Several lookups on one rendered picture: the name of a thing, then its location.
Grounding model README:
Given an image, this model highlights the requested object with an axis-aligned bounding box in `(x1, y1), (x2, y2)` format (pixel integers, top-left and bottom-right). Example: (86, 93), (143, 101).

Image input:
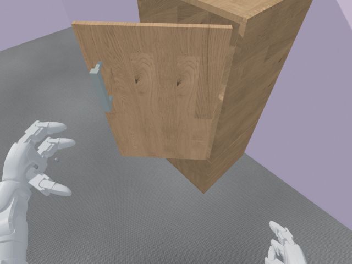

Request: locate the robot right hand
(265, 221), (307, 264)

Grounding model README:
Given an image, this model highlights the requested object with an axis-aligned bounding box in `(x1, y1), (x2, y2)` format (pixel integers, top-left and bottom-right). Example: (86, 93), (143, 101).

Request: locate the cupboard door
(71, 21), (233, 160)

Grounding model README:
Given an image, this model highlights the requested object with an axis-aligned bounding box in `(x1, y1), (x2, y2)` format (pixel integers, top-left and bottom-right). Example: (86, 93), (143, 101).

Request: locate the handle
(89, 61), (113, 112)

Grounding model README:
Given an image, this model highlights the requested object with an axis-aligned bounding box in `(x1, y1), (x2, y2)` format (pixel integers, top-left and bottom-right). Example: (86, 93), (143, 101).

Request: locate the robot left forearm
(0, 180), (32, 264)

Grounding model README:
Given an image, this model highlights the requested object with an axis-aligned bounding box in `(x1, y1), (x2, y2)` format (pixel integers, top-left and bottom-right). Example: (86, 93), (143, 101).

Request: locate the robot left hand
(2, 120), (76, 196)

